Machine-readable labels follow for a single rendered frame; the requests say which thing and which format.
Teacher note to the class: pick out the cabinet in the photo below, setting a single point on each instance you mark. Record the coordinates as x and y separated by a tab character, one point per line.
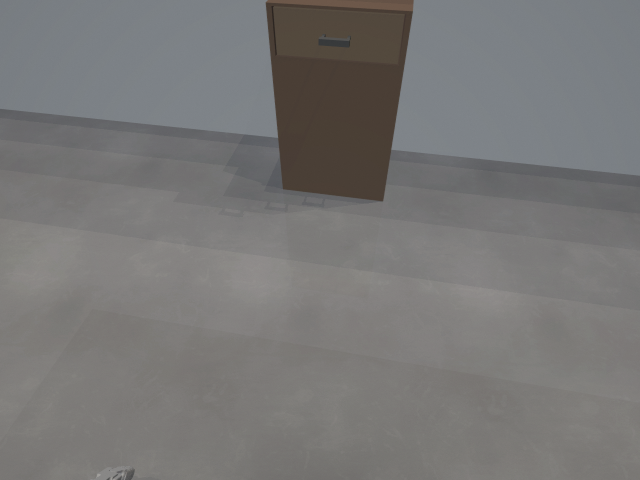
336	118

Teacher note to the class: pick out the drawer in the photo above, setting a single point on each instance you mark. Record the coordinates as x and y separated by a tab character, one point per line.
375	37

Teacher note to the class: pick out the handle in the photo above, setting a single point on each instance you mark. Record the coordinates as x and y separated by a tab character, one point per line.
336	42

